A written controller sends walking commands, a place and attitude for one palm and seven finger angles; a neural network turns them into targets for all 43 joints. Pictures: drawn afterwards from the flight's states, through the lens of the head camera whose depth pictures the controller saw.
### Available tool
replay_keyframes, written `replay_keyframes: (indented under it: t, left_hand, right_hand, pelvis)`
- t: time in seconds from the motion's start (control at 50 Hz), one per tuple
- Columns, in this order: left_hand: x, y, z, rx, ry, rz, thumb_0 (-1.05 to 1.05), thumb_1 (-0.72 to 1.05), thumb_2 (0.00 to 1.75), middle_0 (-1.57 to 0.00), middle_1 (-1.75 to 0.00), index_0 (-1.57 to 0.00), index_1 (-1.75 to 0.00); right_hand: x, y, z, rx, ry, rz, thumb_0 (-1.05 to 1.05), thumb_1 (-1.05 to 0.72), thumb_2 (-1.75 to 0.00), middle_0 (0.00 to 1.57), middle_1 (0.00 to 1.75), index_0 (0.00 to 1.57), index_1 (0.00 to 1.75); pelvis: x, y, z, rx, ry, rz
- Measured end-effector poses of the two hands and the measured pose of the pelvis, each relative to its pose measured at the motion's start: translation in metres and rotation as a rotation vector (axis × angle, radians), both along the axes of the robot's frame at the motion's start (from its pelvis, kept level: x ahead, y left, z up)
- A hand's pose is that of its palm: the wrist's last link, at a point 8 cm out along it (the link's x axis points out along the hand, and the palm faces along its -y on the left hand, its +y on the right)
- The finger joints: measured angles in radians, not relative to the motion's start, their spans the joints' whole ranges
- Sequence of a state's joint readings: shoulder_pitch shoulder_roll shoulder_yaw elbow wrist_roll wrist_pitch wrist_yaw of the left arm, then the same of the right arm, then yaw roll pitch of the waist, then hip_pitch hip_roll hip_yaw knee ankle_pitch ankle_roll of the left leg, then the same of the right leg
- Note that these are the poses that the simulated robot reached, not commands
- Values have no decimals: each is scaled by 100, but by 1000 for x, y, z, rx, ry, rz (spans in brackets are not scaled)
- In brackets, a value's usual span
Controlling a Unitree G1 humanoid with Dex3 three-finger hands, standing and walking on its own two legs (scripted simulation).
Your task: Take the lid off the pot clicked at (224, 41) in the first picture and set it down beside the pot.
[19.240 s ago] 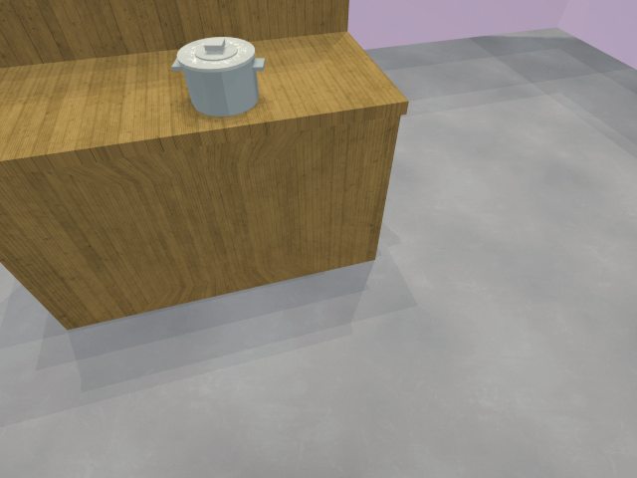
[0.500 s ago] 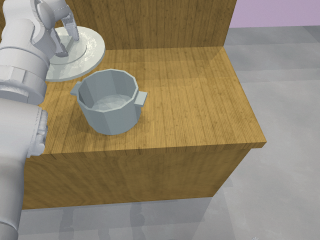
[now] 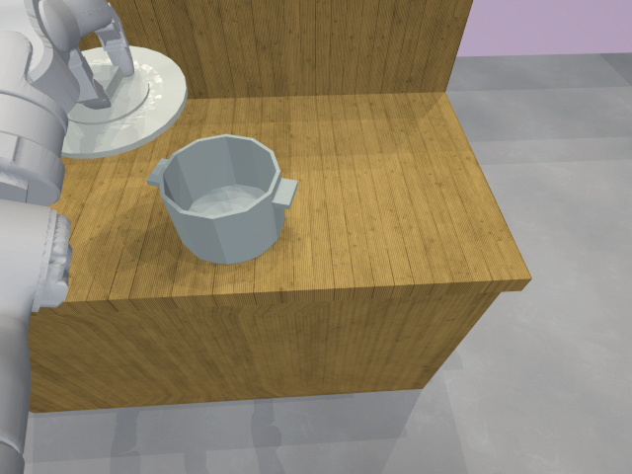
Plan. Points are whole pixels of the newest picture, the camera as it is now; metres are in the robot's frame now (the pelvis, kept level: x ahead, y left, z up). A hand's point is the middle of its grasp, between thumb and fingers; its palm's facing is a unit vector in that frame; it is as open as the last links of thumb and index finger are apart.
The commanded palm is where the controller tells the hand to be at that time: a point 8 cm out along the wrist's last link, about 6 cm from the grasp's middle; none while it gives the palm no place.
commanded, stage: move the lid sideways beside the pot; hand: left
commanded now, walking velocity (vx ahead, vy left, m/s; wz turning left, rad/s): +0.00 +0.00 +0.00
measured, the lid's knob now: (97, 81) +0.52 +0.23 +0.23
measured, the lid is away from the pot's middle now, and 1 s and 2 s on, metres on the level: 0.11 0.23 0.22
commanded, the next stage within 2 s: lower the lid onto the table in 1.14 s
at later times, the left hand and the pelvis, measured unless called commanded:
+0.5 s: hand (32, 88) +0.49 +0.28 +0.24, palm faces -0.30 -0.10 -0.95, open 7.9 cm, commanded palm +0.50 +0.28 +0.32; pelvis +0.01 +0.00 +0.00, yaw +0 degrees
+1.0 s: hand out of the picture +0.48 +0.34 +0.24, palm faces -0.30 -0.10 -0.95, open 7.9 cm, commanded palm +0.50 +0.33 +0.32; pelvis +0.01 +0.00 +0.00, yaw +0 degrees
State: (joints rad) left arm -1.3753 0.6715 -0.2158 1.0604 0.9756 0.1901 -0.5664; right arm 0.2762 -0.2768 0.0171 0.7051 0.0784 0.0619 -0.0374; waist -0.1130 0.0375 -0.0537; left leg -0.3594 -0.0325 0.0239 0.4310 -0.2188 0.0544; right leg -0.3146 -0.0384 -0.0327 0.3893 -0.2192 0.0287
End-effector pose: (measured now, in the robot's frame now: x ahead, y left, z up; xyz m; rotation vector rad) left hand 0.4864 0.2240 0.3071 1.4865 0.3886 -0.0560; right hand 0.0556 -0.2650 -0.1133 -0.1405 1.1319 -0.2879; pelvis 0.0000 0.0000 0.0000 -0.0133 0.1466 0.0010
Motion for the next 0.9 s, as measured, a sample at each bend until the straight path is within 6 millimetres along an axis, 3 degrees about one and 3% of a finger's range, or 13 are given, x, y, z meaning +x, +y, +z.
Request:
replay_keyframes:
  t: [0.38, 0.7, 0.9]
  left_hand:
    - [-2, 43, -6, 12, 9, 53, 0, 21, 77, -65, -100, -61, -99]
    - [-5, 78, -11, 11, 34, 101, 0, 21, 77, -65, -100, -60, -99]
    - [-9, 104, -13, 22, 46, 147, 0, 21, 77, -64, -100, -60, -99]
  right_hand:
    - [-14, -18, 5, -54, 60, -33, 0, -91, -90, 20, 30, 20, 30]
    - [2, -11, 3, -42, 69, -21, 0, -91, -90, 20, 30, 20, 30]
    - [-1, -8, 2, -44, 105, -20, 0, -90, -90, 20, 30, 20, 30]
  pelvis:
    - [4, -5, 0, -9, 3, -5]
    - [9, -3, 0, -13, 13, -3]
    - [10, 1, -1, -17, 23, -2]
